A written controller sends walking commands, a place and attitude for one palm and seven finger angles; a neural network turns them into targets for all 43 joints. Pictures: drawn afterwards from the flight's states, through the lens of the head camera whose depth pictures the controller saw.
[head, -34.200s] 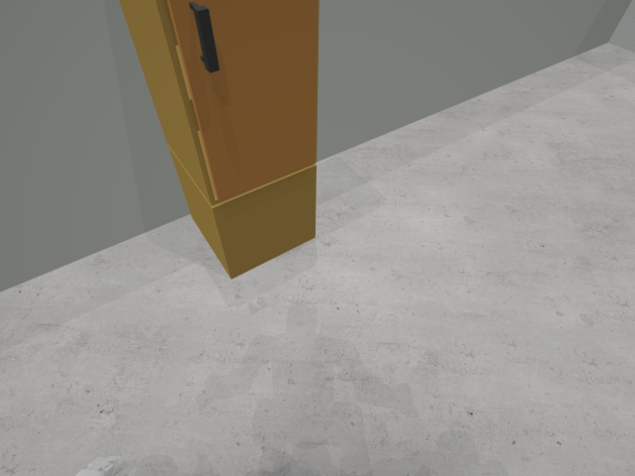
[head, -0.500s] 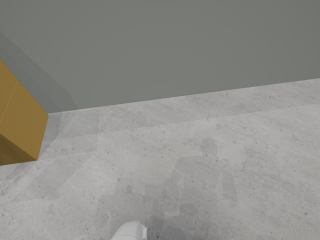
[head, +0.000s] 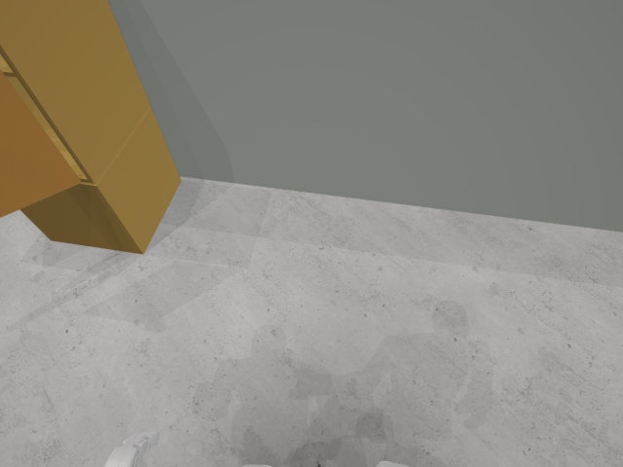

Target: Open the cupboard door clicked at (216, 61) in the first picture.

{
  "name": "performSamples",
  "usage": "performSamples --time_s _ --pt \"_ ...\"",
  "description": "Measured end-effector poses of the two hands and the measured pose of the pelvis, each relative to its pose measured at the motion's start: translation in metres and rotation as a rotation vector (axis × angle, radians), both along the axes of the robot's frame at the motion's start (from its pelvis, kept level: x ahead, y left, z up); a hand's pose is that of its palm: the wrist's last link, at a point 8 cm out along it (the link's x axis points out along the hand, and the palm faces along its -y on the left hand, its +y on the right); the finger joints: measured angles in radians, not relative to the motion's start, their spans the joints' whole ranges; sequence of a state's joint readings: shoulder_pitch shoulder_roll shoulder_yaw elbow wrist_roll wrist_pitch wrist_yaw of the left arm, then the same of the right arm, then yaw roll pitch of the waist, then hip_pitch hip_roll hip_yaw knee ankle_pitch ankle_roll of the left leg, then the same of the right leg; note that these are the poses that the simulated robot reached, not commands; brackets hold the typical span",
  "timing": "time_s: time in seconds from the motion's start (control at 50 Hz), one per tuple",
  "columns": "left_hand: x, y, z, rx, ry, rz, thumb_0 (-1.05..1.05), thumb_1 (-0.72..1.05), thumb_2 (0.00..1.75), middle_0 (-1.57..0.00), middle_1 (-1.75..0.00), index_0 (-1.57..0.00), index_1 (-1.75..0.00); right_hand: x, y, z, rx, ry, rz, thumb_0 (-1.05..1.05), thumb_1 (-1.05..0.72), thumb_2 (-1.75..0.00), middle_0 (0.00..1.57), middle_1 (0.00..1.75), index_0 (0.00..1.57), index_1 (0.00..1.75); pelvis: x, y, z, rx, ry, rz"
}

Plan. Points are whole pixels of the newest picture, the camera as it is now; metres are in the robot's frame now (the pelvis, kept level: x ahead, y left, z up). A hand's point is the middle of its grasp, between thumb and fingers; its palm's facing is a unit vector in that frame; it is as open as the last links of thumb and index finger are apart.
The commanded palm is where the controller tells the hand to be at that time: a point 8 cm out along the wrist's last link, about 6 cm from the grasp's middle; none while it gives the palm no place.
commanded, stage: turn to face it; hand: left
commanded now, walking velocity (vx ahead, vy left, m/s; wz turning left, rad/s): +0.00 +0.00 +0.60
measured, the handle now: out of the picture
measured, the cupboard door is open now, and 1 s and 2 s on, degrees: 46 46 46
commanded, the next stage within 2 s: take the last steps up to it in 0.88 s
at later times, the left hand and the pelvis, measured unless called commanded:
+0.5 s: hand out of the picture +0.00 +0.23 -0.18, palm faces +0.35 -0.90 -0.25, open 7.4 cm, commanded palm none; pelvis +0.01 +0.01 -0.01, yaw +19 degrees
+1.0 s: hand out of the picture -0.04 +0.17 -0.17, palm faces +0.57 -0.80 -0.22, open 7.3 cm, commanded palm none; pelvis +0.03 -0.01 +0.00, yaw +33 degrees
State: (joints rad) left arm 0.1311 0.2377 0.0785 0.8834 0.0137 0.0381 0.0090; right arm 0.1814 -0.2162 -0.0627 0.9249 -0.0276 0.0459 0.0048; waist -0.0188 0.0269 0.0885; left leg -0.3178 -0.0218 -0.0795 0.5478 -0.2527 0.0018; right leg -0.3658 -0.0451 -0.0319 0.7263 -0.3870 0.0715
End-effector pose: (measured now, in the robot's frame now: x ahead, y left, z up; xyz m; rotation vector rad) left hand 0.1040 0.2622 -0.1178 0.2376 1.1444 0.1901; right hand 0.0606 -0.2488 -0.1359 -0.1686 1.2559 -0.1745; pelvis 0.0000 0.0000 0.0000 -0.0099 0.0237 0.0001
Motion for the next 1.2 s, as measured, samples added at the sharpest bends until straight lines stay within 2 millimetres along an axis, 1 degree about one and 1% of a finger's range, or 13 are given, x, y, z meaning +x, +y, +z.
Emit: performSamples --time_s 0.08,0.2,0.3,0.38,0.42,0.48,0.58,0.74,0.84,0.94,1.06,1.1,1.2 --pt "-0.008 -0.012 0.002 0.027 -0.04 0.028 0.0 0.91 0.9 -0.2 -0.29 -0.2 -0.3 0.007 -0.014 -0.015 0.018 0.021 0.025 0.0 -0.91 -0.89 0.2 0.3 0.21 0.3 0.0 -0.012 -0.007 0.012 -0.005 0.057" --pt "-0.044 -0.027 0.001 -0.013 0.015 0.112 0.0 0.91 0.9 -0.2 -0.3 -0.2 -0.3 0.034 -0.017 -0.003 0.014 0.03 0.1 0.01 -0.91 -0.89 0.2 0.3 0.2 0.3 0.003 -0.015 0.002 0.035 -0.02 0.147" --pt "-0.078 -0.024 -0.013 -0.066 0.056 0.205 0.0 0.9 0.9 -0.2 -0.3 -0.2 -0.3 0.07 0.003 0.006 -0.004 0.003 0.209 0.01 -0.91 -0.89 0.19 0.3 0.2 0.3 0.005 -0.007 0.001 0.043 -0.014 0.222" --pt "-0.11 -0.006 -0.035 -0.091 0.099 0.294 0.0 0.9 0.9 -0.2 -0.3 -0.21 -0.3 0.102 0.026 0.004 -0.034 -0.07 0.3 0.0 -0.91 -0.89 0.19 0.3 0.2 0.3 0.006 0.008 -0.014 0.021 -0.006 0.275" --pt "-0.121 0.003 -0.037 -0.08 0.133 0.325 0.0 0.9 0.9 -0.2 -0.3 -0.2 -0.3 0.11 0.035 0.007 -0.041 -0.092 0.329 0.0 -0.91 -0.89 0.2 0.3 0.2 0.3 0.005 0.009 -0.014 0.019 -0.007 0.289" --pt "-0.126 0.012 -0.03 -0.064 0.139 0.368 0.01 0.91 0.9 -0.2 -0.3 -0.2 -0.3 0.115 0.043 0.011 -0.044 -0.093 0.362 0.0 -0.91 -0.89 0.2 0.3 0.2 0.3 0.006 0.01 -0.007 0.009 -0.002 0.318" --pt "-0.12 0.016 -0.012 -0.032 0.084 0.406 0.01 0.91 0.9 -0.2 -0.29 -0.2 -0.3 0.118 0.049 0.01 -0.021 -0.057 0.407 0.0 -0.91 -0.89 0.2 0.3 0.21 0.3 0.011 0.004 0.0 0.001 0.0 0.366" --pt "-0.11 -0.009 -0.001 0.026 0.004 0.45 0.0 0.91 0.9 -0.2 -0.29 -0.2 -0.3 0.134 0.037 -0.017 0.035 -0.007 0.442 0.0 -0.91 -0.89 0.2 0.3 0.21 0.3 0.024 -0.018 -0.008 0.02 -0.009 0.452" --pt "-0.126 -0.035 0.001 -0.017 0.035 0.508 0.0 0.91 0.9 -0.2 -0.3 -0.2 -0.3 0.148 0.041 -0.009 0.033 0.017 0.486 0.0 -0.91 -0.89 0.2 0.3 0.2 0.3 0.029 -0.02 0.001 0.037 -0.018 0.506" --pt "-0.151 -0.052 -0.007 -0.077 0.076 0.575 0.0 0.91 0.9 -0.2 -0.3 -0.2 -0.3 0.162 0.062 0.002 0.025 0.01 0.548 0.0 -0.91 -0.89 0.19 0.3 0.2 0.3 0.031 -0.014 0.005 0.048 -0.01 0.55" --pt "-0.198 -0.048 -0.034 -0.137 0.149 0.669 0.0 0.91 0.9 -0.2 -0.3 -0.2 -0.3 0.175 0.101 0.002 0.001 -0.054 0.64 0.0 -0.91 -0.89 0.19 0.3 0.2 0.3 0.024 0.005 -0.008 0.024 -0.018 0.587" --pt "-0.208 -0.045 -0.035 -0.145 0.187 0.681 0.0 0.91 0.9 -0.2 -0.3 -0.2 -0.3 0.172 0.109 0.005 0.001 -0.068 0.654 0.0 -0.91 -0.89 0.2 0.3 0.2 0.3 0.023 0.008 -0.007 0.023 -0.021 0.583" --pt "-0.201 -0.029 -0.021 -0.139 0.164 0.69 0.01 0.91 0.9 -0.2 -0.29 -0.2 -0.3 0.154 0.112 0.007 0.011 -0.034 0.658 0.0 -0.91 -0.89 0.2 0.3 0.2 0.3 0.027 0.017 0.003 0.01 -0.02 0.607"
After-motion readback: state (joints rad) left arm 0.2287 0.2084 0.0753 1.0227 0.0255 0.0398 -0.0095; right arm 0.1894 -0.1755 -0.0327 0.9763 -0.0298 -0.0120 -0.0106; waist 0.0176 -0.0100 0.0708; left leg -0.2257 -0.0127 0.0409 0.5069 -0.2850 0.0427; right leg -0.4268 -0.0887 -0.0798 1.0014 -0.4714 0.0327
